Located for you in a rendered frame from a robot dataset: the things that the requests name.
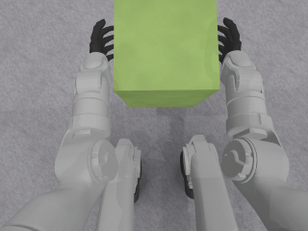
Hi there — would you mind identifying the right robot thigh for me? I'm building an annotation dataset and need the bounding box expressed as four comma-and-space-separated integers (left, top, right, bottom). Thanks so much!
182, 140, 239, 231

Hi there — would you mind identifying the left robot forearm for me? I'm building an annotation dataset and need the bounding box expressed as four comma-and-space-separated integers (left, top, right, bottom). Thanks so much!
54, 52, 113, 172

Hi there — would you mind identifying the right robot forearm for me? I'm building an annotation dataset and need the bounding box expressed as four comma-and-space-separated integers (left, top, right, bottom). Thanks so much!
219, 50, 284, 149

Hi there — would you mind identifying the right robot upper arm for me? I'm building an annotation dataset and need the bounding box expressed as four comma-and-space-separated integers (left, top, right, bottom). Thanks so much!
220, 137, 308, 231

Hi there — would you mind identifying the carton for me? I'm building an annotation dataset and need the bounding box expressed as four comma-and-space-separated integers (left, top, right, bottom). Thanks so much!
114, 0, 220, 108

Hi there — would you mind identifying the right robot hand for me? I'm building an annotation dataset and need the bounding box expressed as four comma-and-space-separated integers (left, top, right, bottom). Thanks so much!
218, 17, 242, 64

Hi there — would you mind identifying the robot left foot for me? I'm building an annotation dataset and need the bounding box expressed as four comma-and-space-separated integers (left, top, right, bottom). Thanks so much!
134, 173, 141, 203

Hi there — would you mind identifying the left robot upper arm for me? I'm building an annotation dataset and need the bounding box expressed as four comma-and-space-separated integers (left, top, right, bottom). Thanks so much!
0, 138, 119, 231

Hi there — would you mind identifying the left robot hand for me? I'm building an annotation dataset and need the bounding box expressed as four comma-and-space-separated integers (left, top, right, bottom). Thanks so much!
90, 18, 115, 62

